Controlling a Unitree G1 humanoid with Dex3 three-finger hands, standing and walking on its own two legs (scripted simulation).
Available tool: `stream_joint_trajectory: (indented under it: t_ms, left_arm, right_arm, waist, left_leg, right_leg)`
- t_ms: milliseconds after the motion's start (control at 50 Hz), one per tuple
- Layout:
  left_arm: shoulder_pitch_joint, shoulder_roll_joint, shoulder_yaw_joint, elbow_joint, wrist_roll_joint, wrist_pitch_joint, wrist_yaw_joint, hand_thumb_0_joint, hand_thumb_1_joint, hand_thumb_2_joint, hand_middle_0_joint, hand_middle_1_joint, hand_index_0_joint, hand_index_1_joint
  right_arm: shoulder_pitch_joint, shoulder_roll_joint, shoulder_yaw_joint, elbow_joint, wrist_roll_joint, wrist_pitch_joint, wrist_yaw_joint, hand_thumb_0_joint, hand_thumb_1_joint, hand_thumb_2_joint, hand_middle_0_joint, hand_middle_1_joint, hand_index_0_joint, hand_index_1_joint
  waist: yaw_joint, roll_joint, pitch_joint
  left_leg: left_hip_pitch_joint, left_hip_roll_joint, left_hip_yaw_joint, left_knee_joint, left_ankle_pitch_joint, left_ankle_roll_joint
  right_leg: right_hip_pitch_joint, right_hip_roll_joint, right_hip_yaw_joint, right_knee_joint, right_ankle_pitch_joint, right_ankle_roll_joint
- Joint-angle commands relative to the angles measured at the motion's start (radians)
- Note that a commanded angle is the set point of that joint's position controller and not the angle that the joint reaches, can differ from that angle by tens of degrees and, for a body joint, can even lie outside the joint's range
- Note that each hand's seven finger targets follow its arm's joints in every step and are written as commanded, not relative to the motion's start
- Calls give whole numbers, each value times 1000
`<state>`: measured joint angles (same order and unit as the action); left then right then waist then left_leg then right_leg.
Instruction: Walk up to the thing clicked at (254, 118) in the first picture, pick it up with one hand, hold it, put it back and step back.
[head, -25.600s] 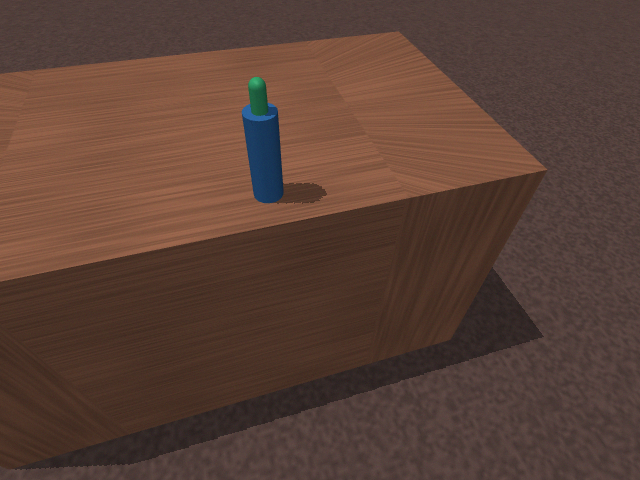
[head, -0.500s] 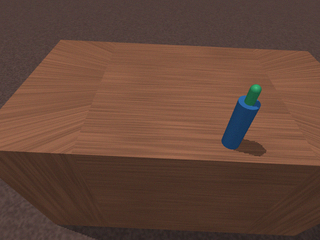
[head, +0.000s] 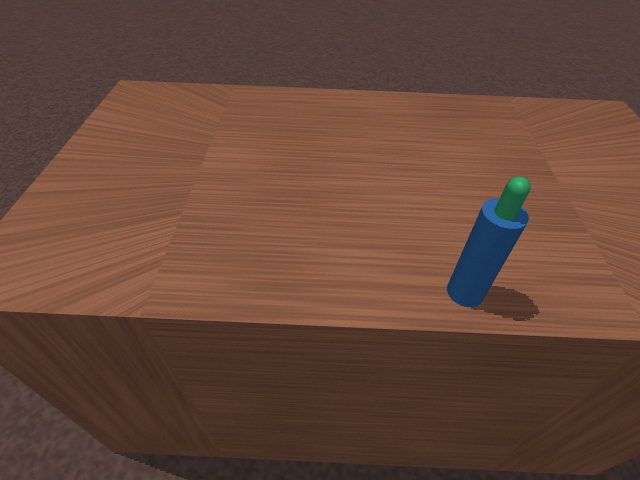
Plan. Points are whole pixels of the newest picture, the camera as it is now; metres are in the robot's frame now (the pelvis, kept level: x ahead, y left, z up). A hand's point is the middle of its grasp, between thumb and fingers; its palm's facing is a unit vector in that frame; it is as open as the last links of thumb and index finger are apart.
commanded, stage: home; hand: right
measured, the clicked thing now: (489, 244) +0.42 -0.21 +0.08
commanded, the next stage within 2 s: stand in 0.46 s
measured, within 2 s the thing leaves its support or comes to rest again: neither
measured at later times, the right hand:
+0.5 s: hand out of the picture +0.06 -0.26 -0.16, palm faces -0.04 +0.94 -0.35, open 17.4 cm
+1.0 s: hand out of the picture +0.07 -0.25 -0.16, palm faces -0.04 +0.94 -0.35, open 9.4 cm
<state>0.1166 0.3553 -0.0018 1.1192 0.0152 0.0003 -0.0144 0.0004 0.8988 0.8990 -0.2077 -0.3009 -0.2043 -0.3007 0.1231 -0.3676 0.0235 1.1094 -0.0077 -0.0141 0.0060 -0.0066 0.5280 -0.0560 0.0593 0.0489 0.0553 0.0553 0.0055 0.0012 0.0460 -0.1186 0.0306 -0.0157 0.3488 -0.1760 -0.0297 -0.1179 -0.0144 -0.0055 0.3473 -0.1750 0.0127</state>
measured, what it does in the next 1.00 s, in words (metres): stands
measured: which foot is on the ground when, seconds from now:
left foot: down 0.00-1.00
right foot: down 0.00-1.00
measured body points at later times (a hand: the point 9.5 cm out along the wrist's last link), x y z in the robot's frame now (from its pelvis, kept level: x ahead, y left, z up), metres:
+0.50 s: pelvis +0.00 +0.00 +0.00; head +0.00 +0.00 +0.45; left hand +0.06 +0.30 -0.13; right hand +0.06 -0.31 -0.13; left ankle +0.01 +0.14 -0.75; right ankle +0.01 -0.13 -0.75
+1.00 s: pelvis +0.00 +0.00 +0.00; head +0.01 +0.00 +0.45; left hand +0.07 +0.30 -0.13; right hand +0.07 -0.30 -0.13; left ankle +0.01 +0.14 -0.75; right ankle +0.01 -0.13 -0.75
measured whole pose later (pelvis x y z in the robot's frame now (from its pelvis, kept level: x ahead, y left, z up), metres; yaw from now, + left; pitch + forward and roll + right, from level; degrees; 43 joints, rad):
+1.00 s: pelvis +0.00 +0.00 +0.00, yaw +0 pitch -3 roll +0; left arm 0.13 0.35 0.01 1.12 0.02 0.00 -0.01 0.00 0.90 0.90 -0.21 -0.30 -0.20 -0.30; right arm 0.13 -0.36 0.01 1.12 -0.01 -0.01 0.01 0.00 -0.54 -0.81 0.20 0.29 0.19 0.29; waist 0.00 0.00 0.05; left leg -0.11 0.03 -0.02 0.33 -0.17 -0.03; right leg -0.11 -0.02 -0.01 0.33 -0.17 0.01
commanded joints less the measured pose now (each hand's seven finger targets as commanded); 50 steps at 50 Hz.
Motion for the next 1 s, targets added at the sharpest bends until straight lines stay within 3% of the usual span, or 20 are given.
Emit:
stream_joint_trajectory:
  t_ms: [0, 160, 240, 320, 340, 500, 540, 580, 600, 740, 800, 900, 940, 980]
  left_arm:
    - [-32, 217, 37, -54, -3, -23, 20, 0, 897, 901, -201, -296, -200, -297]
    - [-39, 216, 39, -50, -1, -21, 20, 0, 897, 901, -201, -296, -200, -297]
    - [-42, 222, 42, -55, -2, -24, 19, 0, 897, 901, -201, -296, -200, -297]
    - [-36, 221, 44, -51, -1, -20, 19, 0, 897, 901, -201, -296, -200, -297]
    - [-33, 223, 45, -53, -1, -22, 18, 0, 897, 901, -201, -296, -200, -297]
    - [-30, 221, 42, -53, -4, -22, 18, 0, 897, 900, -201, -296, -200, -297]
    - [-21, 217, 40, -52, -3, -24, 18, 0, 897, 900, -201, -296, -200, -297]
    - [-25, 220, 42, -52, -4, -21, 19, 0, 900, 900, -200, -300, -200, -301]
    - [-21, 216, 41, -51, -6, -22, 18, 0, 900, 900, -200, -300, -200, -301]
    - [-23, 219, 44, -55, -4, -24, 20, 0, 900, 900, -200, -300, -200, -301]
    - [-16, 219, 44, -59, -3, -25, 19, 0, 900, 900, -200, -300, -200, -301]
    - [-14, 213, 43, -53, -3, -24, 20, 0, 900, 900, -200, -300, -200, -301]
    - [-15, 216, 44, -55, -3, -26, 20, 0, 900, 900, -200, -300, -200, -301]
    - [-24, 218, 45, -57, -4, -25, 21, 0, 900, 900, -200, -300, -200, -301]
  right_arm:
    - [-31, -216, -46, -50, -4, -16, -20, 0, 562, -47, 52, 51, 52, 51]
    - [-34, -211, -50, -45, -5, -11, -17, 0, 549, -55, 53, 53, 53, 53]
    - [-31, -211, -53, -47, -5, -14, -16, 0, 544, -58, 54, 54, 54, 54]
    - [-36, -214, -55, -48, -5, -12, -17, 0, 544, -58, 53, 54, 53, 54]
    - [-38, -213, -55, -49, -6, -14, -17, 0, 532, -65, 55, 56, 55, 56]
    - [-24, -206, -54, -43, -5, -13, -17, 0, 543, -59, 54, 54, 54, 54]
    - [-34, -208, -54, -45, -2, -14, -16, 0, 535, -63, 55, 55, 54, 55]
    - [-21, -202, -53, -41, -3, -13, -16, 0, 375, -223, 200, 215, 200, 215]
    - [-18, -207, -52, -38, -4, -13, -16, 0, 295, -303, 200, 295, 200, 295]
    - [-24, -203, -55, -44, -3, -11, -15, 0, -265, -863, 200, 300, 200, 300]
    - [-23, -205, -53, -46, -4, -13, -16, 0, -505, -900, 200, 300, 200, 300]
    - [-22, -203, -52, -44, -3, -10, -15, 0, -900, -900, 200, 300, 200, 300]
    - [-29, -208, -54, -48, -3, -12, -15, 0, -900, -900, 200, 300, 200, 300]
    - [-22, -199, -52, -45, -4, -13, -15, 0, -900, -900, 200, 300, 200, 300]
  waist:
    - [-5, 2, -78]
    - [-5, -3, -19]
    - [-9, -4, -46]
    - [-4, 8, -28]
    - [-3, 4, -45]
    - [-4, -6, -44]
    - [-3, -6, -53]
    - [-8, -7, -35]
    - [-4, 3, -30]
    - [-7, -5, -35]
    - [-6, 5, -59]
    - [-5, 0, -30]
    - [-5, 4, -57]
    - [-8, -4, -47]
  left_leg:
    - [11, 94, -73, -43, 163, 46]
    - [-28, 87, -79, -75, 44, 45]
    - [-3, 91, -77, -72, 71, 47]
    - [-26, 88, -83, -85, 5, 48]
    - [-11, 91, -83, -80, 35, 50]
    - [-11, 91, -81, -76, 47, 46]
    - [8, 93, -83, -66, 82, 47]
    - [-12, 86, -77, -75, 50, 44]
    - [-14, 87, -77, -77, 38, 46]
    - [-7, 88, -78, -70, 49, 48]
    - [5, 91, -75, -65, 85, 47]
    - [-14, 89, -83, -77, 40, 47]
    - [8, 92, -79, -66, 88, 47]
    - [3, 92, -78, -73, 86, 44]
  right_leg:
    - [30, -111, 84, -58, 157, -25]
    - [0, -105, 85, -87, 32, -25]
    - [3, -109, 88, -81, 53, -32]
    - [2, -106, 83, -84, 4, -32]
    - [8, -109, 86, -78, 39, -35]
    - [5, -111, 90, -79, 24, -36]
    - [1, -109, 85, -81, 60, -33]
    - [-5, -108, 90, -86, 41, -34]
    - [1, -111, 91, -86, 31, -34]
    - [-9, -110, 92, -92, 33, -34]
    - [10, -114, 89, -78, 87, -32]
    - [0, -108, 83, -85, 36, -28]
    - [10, -112, 83, -80, 86, -28]
    - [7, -113, 86, -80, 66, -30]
